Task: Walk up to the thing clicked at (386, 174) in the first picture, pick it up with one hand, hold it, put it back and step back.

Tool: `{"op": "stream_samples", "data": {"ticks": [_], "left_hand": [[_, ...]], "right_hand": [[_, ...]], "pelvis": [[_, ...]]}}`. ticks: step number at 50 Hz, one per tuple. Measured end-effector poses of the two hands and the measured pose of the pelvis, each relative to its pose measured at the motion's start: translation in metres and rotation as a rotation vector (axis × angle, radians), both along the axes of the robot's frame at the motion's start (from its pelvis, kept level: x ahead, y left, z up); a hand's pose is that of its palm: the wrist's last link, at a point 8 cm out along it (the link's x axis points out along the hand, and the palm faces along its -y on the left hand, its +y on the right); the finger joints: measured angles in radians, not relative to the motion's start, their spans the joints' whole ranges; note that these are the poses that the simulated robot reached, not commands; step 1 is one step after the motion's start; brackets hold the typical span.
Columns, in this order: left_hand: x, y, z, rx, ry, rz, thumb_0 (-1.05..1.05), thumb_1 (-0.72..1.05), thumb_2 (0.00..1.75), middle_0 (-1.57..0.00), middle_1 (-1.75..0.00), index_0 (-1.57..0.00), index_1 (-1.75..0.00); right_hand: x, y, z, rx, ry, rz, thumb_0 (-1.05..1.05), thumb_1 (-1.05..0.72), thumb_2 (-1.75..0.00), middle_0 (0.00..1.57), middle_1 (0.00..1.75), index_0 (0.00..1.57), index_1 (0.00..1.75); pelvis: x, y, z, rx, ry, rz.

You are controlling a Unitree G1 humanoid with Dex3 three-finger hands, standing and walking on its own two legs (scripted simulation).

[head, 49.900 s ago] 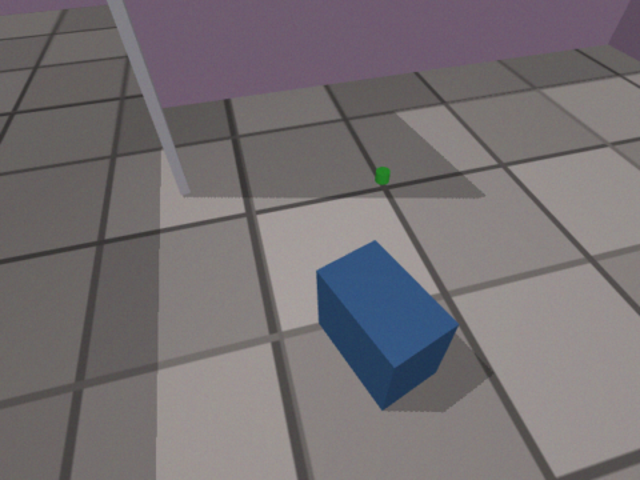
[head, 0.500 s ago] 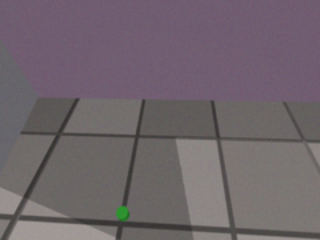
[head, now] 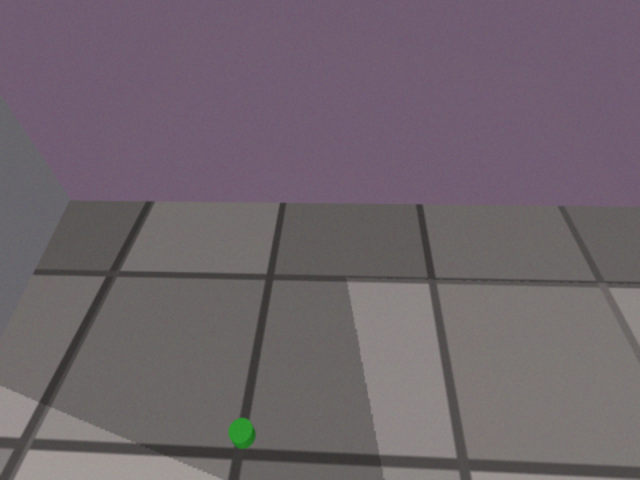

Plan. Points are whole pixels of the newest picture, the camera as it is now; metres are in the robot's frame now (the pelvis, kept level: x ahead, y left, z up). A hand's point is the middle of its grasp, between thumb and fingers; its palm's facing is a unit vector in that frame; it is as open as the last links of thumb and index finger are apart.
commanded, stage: stand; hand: left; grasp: from above
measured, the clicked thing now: (242, 433) +0.42 +0.28 -0.75
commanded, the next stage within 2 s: step back in 0.24 s
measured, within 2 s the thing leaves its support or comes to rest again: neither
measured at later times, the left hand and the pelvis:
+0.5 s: hand out of the picture +0.08 +0.28 -0.17, palm faces -0.04 -0.93 -0.38, open 7.4 cm; pelvis -0.04 +0.02 -0.02, yaw -1 degrees
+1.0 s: hand out of the picture -0.04 +0.28 -0.18, palm faces -0.12 -0.91 -0.39, open 7.4 cm; pelvis -0.16 +0.02 -0.03, yaw -6 degrees
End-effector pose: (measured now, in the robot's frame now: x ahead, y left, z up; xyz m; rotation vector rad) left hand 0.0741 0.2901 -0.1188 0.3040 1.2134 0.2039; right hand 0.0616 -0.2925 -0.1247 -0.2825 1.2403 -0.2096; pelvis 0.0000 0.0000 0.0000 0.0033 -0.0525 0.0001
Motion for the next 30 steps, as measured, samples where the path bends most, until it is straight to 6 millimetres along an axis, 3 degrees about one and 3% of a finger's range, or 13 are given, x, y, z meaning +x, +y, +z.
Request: {"op": "stream_samples", "data": {"ticks": [13, 22, 26, 30], "left_hand": [[-0.002, 0.002, 0.0, -0.001, 0.008, -0.002, 0.01, 0.9, 0.9, -0.2, -0.3, -0.21, -0.3], [-0.003, 0.025, -0.007, 0.038, -0.019, -0.021, 0.01, 0.9, 0.9, -0.2, -0.3, -0.21, -0.3], [0.001, 0.042, -0.015, 0.041, -0.043, -0.06, 0.01, 0.9, 0.9, -0.2, -0.3, -0.21, -0.3], [0.007, 0.057, -0.026, 0.042, -0.088, -0.065, 0.01, 0.9, 0.9, -0.2, -0.3, -0.21, -0.3]], "right_hand": [[-0.005, -0.002, 0.0, 0.002, 0.016, -0.008, 0.0, -0.9, -0.9, 0.2, 0.3, 0.21, 0.3], [-0.01, -0.014, -0.002, -0.045, -0.008, -0.014, 0.0, -0.9, -0.9, 0.2, 0.3, 0.21, 0.3], [-0.026, -0.009, 0.001, -0.084, -0.017, -0.018, 0.0, -0.9, -0.9, 0.2, 0.3, 0.21, 0.3], [-0.056, 0.004, 0.004, -0.117, 0.011, -0.002, 0.0, -0.9, -0.9, 0.2, 0.3, 0.21, 0.3]], "pelvis": [[-0.001, 0.0, 0.0, 0.0, 0.005, -0.002], [-0.033, 0.008, -0.014, -0.009, 0.018, -0.002], [-0.048, 0.025, -0.022, -0.002, 0.024, -0.008], [-0.064, 0.038, -0.028, -0.005, 0.022, -0.013]]}}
